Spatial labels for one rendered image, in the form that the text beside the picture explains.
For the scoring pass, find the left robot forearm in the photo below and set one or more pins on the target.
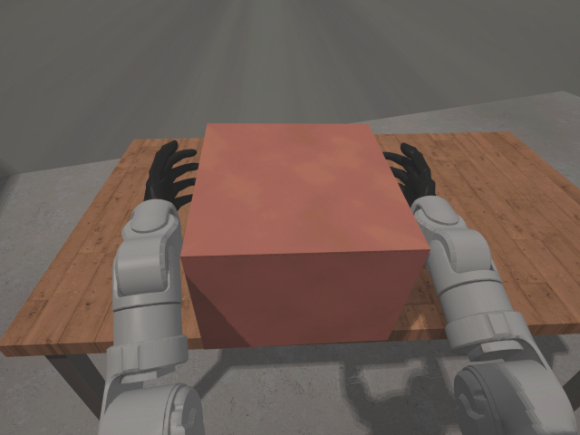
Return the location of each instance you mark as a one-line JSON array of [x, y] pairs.
[[146, 298]]

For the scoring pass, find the right robot hand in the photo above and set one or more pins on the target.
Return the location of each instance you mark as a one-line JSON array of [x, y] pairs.
[[417, 179]]

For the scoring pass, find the left robot hand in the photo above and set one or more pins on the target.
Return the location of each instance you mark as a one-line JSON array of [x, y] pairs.
[[161, 175]]

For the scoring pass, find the robot left upper arm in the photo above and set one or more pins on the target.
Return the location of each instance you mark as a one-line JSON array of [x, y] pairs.
[[172, 409]]

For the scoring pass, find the right robot forearm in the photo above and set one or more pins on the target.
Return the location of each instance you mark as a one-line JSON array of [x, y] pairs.
[[481, 322]]

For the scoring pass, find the table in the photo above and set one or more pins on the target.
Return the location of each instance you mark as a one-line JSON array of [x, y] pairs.
[[526, 210]]

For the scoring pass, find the robot right upper arm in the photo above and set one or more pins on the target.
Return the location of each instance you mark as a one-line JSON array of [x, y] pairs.
[[511, 398]]

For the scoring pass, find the carton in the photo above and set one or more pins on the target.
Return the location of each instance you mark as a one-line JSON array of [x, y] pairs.
[[297, 234]]

